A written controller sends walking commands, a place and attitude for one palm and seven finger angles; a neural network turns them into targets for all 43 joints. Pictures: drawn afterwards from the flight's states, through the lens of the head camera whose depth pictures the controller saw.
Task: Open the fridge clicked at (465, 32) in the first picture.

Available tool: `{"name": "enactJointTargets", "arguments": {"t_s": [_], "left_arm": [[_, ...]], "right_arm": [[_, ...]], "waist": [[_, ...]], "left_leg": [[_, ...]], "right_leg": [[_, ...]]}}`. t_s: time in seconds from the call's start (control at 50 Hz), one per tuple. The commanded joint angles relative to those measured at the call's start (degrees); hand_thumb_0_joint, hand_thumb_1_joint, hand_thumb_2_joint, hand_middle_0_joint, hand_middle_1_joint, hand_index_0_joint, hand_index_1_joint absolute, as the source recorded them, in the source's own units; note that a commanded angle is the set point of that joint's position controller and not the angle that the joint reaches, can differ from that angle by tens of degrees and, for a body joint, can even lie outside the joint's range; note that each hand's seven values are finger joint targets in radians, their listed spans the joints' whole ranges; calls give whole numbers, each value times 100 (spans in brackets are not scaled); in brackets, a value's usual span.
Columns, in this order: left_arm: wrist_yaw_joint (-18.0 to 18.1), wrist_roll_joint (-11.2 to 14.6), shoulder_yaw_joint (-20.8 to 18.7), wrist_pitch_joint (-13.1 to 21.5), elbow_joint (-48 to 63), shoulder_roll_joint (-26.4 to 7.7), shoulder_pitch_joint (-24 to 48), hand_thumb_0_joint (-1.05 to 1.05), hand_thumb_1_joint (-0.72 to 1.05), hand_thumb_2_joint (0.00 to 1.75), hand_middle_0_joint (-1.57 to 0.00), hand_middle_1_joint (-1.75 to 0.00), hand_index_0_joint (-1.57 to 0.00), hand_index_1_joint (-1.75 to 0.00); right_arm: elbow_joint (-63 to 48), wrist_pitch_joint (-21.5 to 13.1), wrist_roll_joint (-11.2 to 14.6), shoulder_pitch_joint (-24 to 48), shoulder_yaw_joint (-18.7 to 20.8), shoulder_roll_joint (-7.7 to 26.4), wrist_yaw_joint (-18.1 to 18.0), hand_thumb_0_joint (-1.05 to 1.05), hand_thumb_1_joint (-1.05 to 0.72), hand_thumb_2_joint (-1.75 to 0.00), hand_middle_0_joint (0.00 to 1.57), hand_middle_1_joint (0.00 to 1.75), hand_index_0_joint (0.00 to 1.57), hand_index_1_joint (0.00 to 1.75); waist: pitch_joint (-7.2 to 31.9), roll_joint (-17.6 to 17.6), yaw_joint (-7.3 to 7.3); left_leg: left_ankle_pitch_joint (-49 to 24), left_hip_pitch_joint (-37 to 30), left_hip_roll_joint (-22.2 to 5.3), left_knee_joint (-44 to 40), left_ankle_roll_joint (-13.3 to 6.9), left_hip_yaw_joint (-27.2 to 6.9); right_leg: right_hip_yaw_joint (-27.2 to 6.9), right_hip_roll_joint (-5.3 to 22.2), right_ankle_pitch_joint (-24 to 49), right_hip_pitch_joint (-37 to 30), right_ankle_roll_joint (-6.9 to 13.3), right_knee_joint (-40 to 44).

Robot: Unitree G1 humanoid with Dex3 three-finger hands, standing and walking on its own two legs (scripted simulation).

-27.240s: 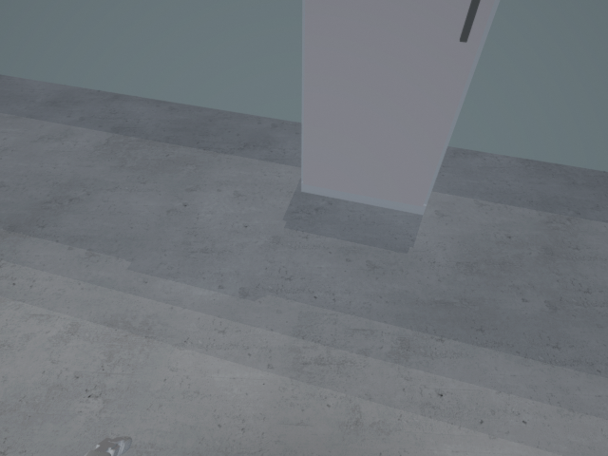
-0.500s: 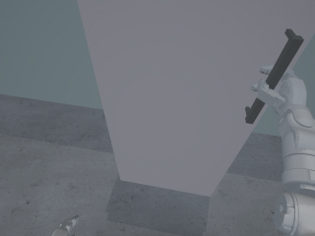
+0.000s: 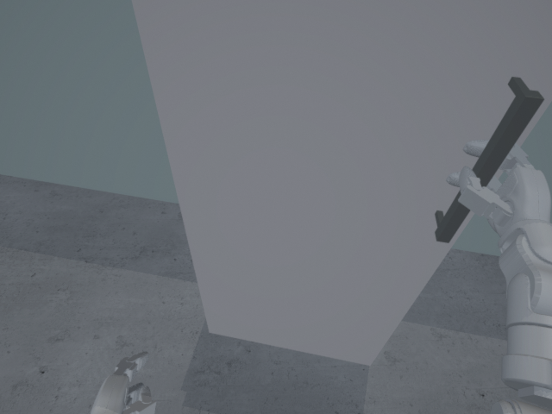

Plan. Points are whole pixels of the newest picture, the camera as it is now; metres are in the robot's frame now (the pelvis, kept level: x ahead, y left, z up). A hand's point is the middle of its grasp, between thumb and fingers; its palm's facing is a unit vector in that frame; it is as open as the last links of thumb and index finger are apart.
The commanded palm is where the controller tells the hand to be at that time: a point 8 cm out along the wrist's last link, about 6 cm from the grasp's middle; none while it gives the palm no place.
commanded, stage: pull the door a little, standing still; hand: right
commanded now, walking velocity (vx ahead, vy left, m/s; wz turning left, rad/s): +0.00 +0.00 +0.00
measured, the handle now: (474, 170) +0.44 -0.24 +0.18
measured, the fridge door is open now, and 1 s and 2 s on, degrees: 0 25 60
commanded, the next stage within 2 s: walk backward, drawing the door open in 0.38 s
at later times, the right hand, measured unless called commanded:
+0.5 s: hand (471, 236) +0.30 -0.19 +0.19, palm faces +0.09 +1.00 -0.03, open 6.2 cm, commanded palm +0.28 -0.24 +0.18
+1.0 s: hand (442, 329) +0.19 -0.13 +0.17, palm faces +0.26 +0.93 -0.27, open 6.8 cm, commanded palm +0.14 -0.17 +0.18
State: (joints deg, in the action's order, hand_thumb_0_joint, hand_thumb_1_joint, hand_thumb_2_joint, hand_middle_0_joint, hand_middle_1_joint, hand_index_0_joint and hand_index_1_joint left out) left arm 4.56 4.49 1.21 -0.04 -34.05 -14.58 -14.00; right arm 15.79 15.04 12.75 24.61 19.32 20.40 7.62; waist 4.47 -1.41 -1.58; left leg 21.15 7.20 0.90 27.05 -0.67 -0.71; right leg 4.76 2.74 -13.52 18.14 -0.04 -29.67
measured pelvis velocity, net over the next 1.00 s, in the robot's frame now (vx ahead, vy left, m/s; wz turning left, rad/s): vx -0.05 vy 0.04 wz -0.11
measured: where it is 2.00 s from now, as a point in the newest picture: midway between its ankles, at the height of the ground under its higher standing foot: outside the picture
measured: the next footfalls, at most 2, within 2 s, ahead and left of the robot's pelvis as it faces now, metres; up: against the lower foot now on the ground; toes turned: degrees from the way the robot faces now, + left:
left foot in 0.76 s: +0.04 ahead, +0.09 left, +0.00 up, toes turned +0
right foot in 1.10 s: -0.07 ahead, -0.08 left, +0.00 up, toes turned -15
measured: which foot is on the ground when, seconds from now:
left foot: down 0.00-0.64, up 0.66-0.74, down 0.76-1.00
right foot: down 0.00-0.84, up 0.86-1.00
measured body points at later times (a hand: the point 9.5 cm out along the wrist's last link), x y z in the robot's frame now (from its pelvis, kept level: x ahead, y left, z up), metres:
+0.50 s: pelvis +0.04 +0.00 +0.01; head +0.01 +0.01 +0.46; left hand +0.22 +0.23 -0.06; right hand +0.29 -0.25 +0.19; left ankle -0.08 +0.10 -0.72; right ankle +0.02 -0.12 -0.73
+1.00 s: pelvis -0.05 +0.04 +0.00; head -0.04 +0.07 +0.45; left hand +0.12 +0.25 -0.11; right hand +0.17 -0.18 +0.19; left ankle +0.00 +0.09 -0.74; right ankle -0.08 -0.08 -0.69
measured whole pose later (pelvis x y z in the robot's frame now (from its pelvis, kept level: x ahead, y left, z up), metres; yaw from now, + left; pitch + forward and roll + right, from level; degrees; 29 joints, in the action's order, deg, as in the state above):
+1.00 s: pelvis -0.05 +0.04 +0.00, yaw -6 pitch +0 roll -1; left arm 4.4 -0.5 0.8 -1.2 -34.2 -11.0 -13.6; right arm -27.2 -1.6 2.1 -16.2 5.7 13.2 -5.0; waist 0.0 -3.0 -1.8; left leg 11.0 16.9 1.6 27.2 -6.1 7.9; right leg 1.3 0.2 -24.2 23.4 0.8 -52.7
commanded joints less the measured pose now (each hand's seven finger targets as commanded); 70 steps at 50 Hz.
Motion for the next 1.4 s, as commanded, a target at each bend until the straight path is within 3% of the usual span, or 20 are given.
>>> {"name": "enactJointTargets", "arguments": {"t_s": [0.0,0.16,0.46,0.48,0.52,0.56,0.62,0.68,0.74,0.84,0.94,1.02,1.06,1.08,1.1,1.12,1.14,1.24,1.34,1.38], "left_arm": [[40,-33,-273,244,751,-738,507,0,90,90,-20,-30,-20,-30],[-33,-55,-240,250,963,-667,768,0,90,90,-20,-30,-20,-30],[-239,-59,-69,432,1351,-442,1201,0,90,90,-20,-30,-20,-30],[-99,-183,-21,295,1245,-729,976,0,90,90,-20,-30,-20,-30],[-106,-337,-138,171,1069,-636,778,0,90,90,-20,-30,-20,-30],[-97,-343,-157,21,1185,-670,726,0,90,90,-20,-30,-20,-30],[-222,-512,-175,-2,1232,-535,803,0,90,90,-20,-30,-20,-30],[-241,-552,-153,68,1246,-392,854,0,90,90,-20,-30,-20,-30],[-190,-556,-114,44,1248,-308,814,0,90,90,-20,-30,-20,-30],[-79,-414,-231,68,1248,-118,1013,0,90,90,-20,-30,-20,-30],[21,-540,-194,293,990,-58,1053,0,90,90,-20,-30,-20,-30],[132,-609,-176,495,964,32,664,0,90,90,-20,-30,-20,-30],[165,-603,-219,604,919,-82,327,0,90,90,-20,-30,-20,-30],[130,-688,-352,707,1047,-362,341,0,90,90,-20,-30,-20,-30],[40,-788,-345,741,917,-316,348,0,90,90,-20,-30,-20,-30],[-21,-806,-381,760,878,-359,583,0,90,90,-20,-30,-20,-30],[14,-862,-435,749,894,-198,615,0,90,90,-20,-30,-20,-30],[-122,-655,-542,907,503,-293,747,0,90,90,-20,-30,-20,-30],[-169,-530,-578,948,446,-233,943,0,90,90,-20,-30,-20,-30],[-192,-465,-549,978,472,-115,1058,0,90,90,-20,-30,-20,-30]], "right_arm": [[-1550,-231,84,2053,236,1164,9,0,-90,-90,45,140,45,140],[-2319,-293,207,657,245,943,65,0,-90,-90,45,140,45,140],[-5738,260,443,-3205,-81,229,9,0,-90,-90,45,140,45,140],[-5760,-716,-477,-772,547,1718,-718,0,-90,-90,45,140,45,140],[-4527,-1089,-609,-2710,-366,304,-971,0,-90,-90,45,140,45,140],[-5122,-1336,-681,-2893,-592,295,-996,0,-90,-90,45,140,45,140],[-5624,-1638,-768,-2954,-691,201,-1151,0,-90,-90,45,140,45,140],[-5600,-1717,-823,-3323,-750,85,-1282,0,-90,-90,45,140,45,140],[-5866,-1904,-830,-3295,-587,406,-1307,0,-90,-90,45,140,45,140],[-5503,-2087,-933,-3432,-445,442,-1317,0,-90,-90,45,140,45,140],[-5710,-2320,-1006,-3465,-795,115,-1251,0,-90,-90,45,140,45,140],[-6306,-2496,-1076,-3279,-1057,-67,-1289,0,-90,-90,45,140,45,140],[-6551,-2535,-992,-2909,-1350,-168,-1262,0,-90,-90,45,140,45,140],[-6669,-2616,-1029,-2706,-1433,-172,-1243,0,-90,-90,45,140,45,140],[-6582,-2688,-1278,-2610,-1491,-97,-1226,0,-90,-90,45,140,45,140],[-6565,-2765,-1384,-2413,-1332,107,-1194,0,-90,-90,45,140,45,140],[-6912,-2769,-1371,-2304,-1167,258,-1095,0,-90,-90,45,140,45,140],[-6348,-2611,-1317,-2210,-1459,-342,-991,0,-90,-90,45,140,45,140],[-6113,-2561,-1233,-2002,-1050,-70,-1111,0,-90,-90,45,140,45,140],[-6181,-2640,-1185,-1893,-1026,-26,-1136,0,-90,-90,45,140,45,140]], "waist": [[1691,-312,234],[1905,267,423],[1181,-245,600],[368,-163,190],[525,376,132],[870,-215,19],[945,-1318,51],[732,-1084,103],[990,-840,59],[335,1837,254],[265,577,206],[602,524,90],[658,-364,-239],[519,-1646,-176],[619,-1446,-7],[614,-595,61],[517,-721,-52],[413,-645,115],[618,-1882,-4],[709,-1329,77]], "left_leg": [[-3937,374,92,-71,20,250],[-4660,-199,22,11,91,300],[-4421,-52,-27,-107,114,542],[-4812,882,-69,-564,536,80],[-5339,796,-102,-291,641,359],[-4629,869,111,324,507,556],[-402,1735,318,1079,333,360],[-60,1569,152,416,278,317],[-1673,887,-10,-470,305,280],[-3184,631,-1157,-1315,325,-408],[-1657,632,-1623,-920,-816,-84],[-1538,360,-1441,-705,-739,314],[-1338,1269,-792,983,-260,813],[510,3091,-6,2371,227,752],[784,3305,-38,3853,366,-184],[424,3034,-139,4386,318,-602],[564,3124,-233,4192,274,-566],[-427,2072,-33,2797,386,-172],[252,613,316,655,473,255],[-650,-169,223,-750,462,337]], "right_leg": [[-278,-168,3036,-1950,287,-132],[-244,-169,3306,-1901,298,-39],[-244,-48,3715,-1918,203,189],[138,9,3632,-1982,309,-177],[1,-13,3855,-1920,320,-311],[-203,98,5019,-2516,367,-9],[-896,775,6276,-3230,598,404],[-883,785,5366,-2828,509,516],[-721,578,4374,-2426,370,352],[-374,-460,-980,-43,190,-1650],[-468,-76,-1218,701,39,-2622],[-45,-45,-908,164,53,-959],[-810,392,470,-1204,116,905],[-3441,1948,2011,-2167,558,1534],[-4773,2865,2807,-2211,1106,1656],[-4592,2982,2414,-1710,1403,1666],[-4258,2598,3018,-1487,1364,1280],[-1832,1194,2091,-1148,483,998],[-2119,904,945,-742,512,987],[-1914,555,482,-354,327,485]]}}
